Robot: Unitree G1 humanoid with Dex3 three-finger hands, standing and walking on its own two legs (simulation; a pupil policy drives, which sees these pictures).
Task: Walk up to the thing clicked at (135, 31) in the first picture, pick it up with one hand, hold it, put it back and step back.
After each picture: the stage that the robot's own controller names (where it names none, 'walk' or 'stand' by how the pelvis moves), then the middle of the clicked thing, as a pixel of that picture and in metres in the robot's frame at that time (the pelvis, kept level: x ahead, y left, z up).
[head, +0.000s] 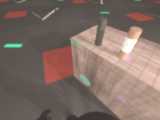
stand; (127, 45) +0.59 -0.23 +0.14
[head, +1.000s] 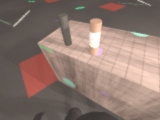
rise first; (94, 39) +0.54 +0.04 +0.18
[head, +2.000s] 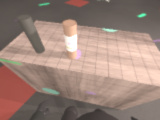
rise first; (71, 42) +0.46 +0.17 +0.18
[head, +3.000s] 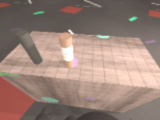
stand; (67, 52) +0.42 +0.19 +0.14
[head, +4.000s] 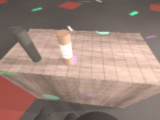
stand; (66, 50) +0.43 +0.19 +0.14
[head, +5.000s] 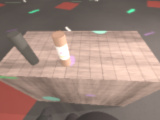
stand; (63, 51) +0.42 +0.21 +0.15
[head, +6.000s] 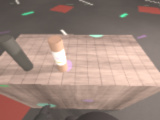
stand; (59, 56) +0.38 +0.22 +0.15
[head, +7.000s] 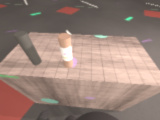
stand; (66, 52) +0.43 +0.19 +0.14
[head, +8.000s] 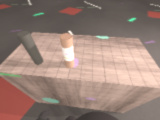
stand; (68, 52) +0.43 +0.18 +0.14
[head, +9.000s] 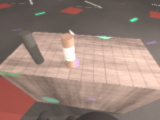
rise first; (69, 53) +0.43 +0.18 +0.14
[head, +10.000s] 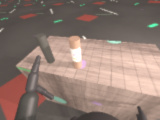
rise first; (76, 54) +0.44 +0.16 +0.15
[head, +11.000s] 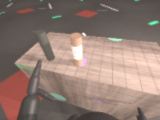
go down; (77, 51) +0.45 +0.16 +0.15
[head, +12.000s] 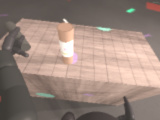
go down; (66, 47) +0.43 +0.14 +0.17
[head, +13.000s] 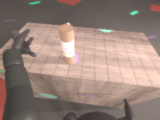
approach; (68, 47) +0.44 +0.15 +0.17
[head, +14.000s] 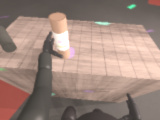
close in; (61, 40) +0.45 +0.16 +0.20
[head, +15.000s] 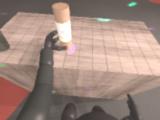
lift; (64, 31) +0.50 +0.16 +0.21
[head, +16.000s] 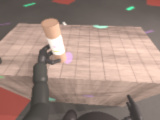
lift; (56, 45) +0.43 +0.19 +0.21
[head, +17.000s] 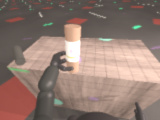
lift; (72, 51) +0.33 +0.12 +0.27
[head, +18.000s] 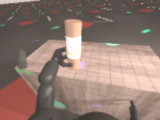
hold; (73, 48) +0.32 +0.12 +0.30
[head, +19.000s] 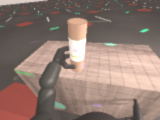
crouch; (77, 49) +0.29 +0.09 +0.32
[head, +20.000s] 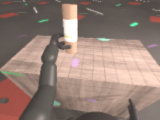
crouch; (70, 31) +0.44 +0.13 +0.32
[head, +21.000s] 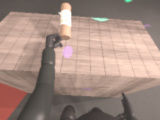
lower; (65, 21) +0.68 +0.17 +0.14
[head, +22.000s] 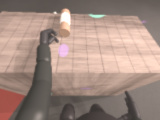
lower; (65, 22) +0.71 +0.15 +0.13
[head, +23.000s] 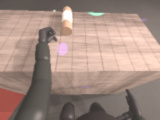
lower; (67, 20) +0.72 +0.12 +0.13
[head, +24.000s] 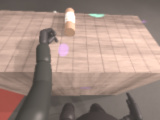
lower; (69, 21) +0.71 +0.11 +0.13
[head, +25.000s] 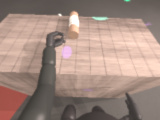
loosen; (73, 24) +0.70 +0.10 +0.12
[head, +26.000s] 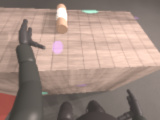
rise; (61, 18) +0.73 +0.13 +0.13
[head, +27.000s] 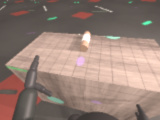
sink last; (85, 40) +0.70 +0.12 +0.10
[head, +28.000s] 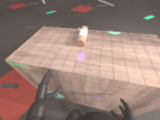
stand; (82, 35) +0.72 +0.15 +0.10
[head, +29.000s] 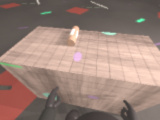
stand; (73, 35) +0.72 +0.20 +0.11
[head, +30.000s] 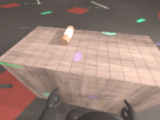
stand; (67, 35) +0.72 +0.26 +0.11
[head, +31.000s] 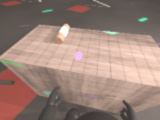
stand; (62, 33) +0.72 +0.32 +0.11
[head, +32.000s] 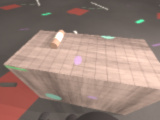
stand; (58, 38) +0.72 +0.38 +0.06
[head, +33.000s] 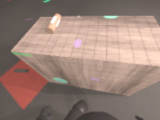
walk; (54, 23) +0.82 +0.46 +0.07
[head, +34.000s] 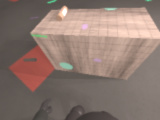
walk; (62, 13) +1.11 +0.43 +0.07
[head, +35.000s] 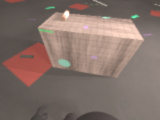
stand; (65, 15) +1.27 +0.46 +0.07
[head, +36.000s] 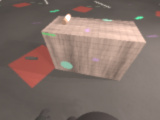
stand; (66, 19) +1.27 +0.46 +0.05
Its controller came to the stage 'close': yes
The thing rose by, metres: 0.18
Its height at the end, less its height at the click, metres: -0.09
